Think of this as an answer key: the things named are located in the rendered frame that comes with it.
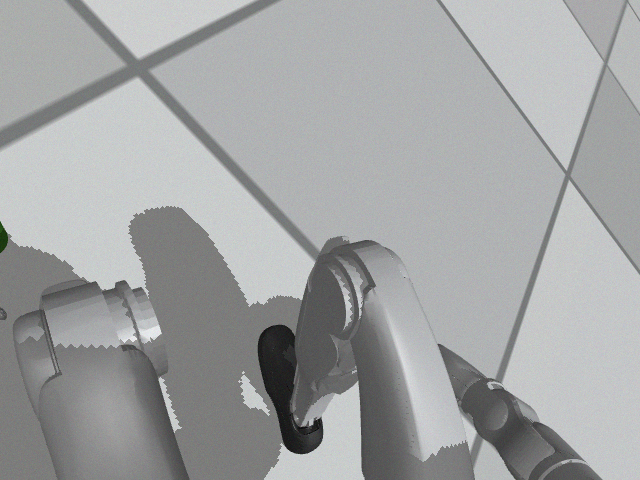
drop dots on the right robot hand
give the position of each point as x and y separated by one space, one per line
461 373

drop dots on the can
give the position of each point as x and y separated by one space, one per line
3 238

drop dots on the right robot foot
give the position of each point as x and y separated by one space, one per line
277 359

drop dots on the right robot arm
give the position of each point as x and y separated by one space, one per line
529 449

